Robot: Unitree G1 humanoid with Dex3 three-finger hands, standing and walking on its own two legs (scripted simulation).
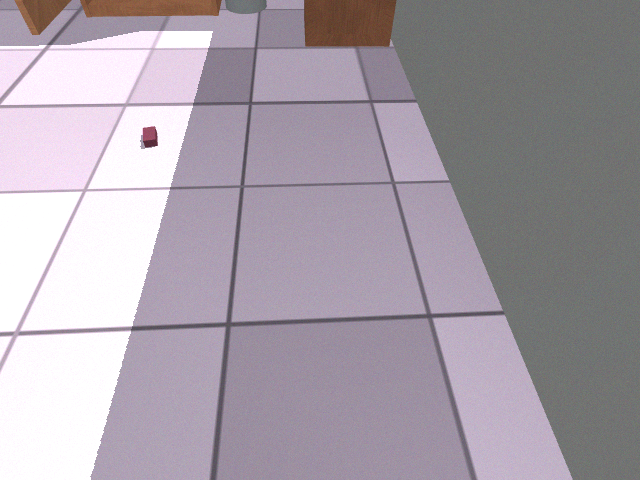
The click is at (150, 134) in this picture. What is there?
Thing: flat box
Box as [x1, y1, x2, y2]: [143, 126, 157, 147]
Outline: 154,126 143,128 143,142 145,147 157,145 156,131
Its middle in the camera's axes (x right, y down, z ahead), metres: -0.88 -0.52 +2.05
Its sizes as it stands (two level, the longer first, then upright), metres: 0.120 0.061 0.041
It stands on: the floor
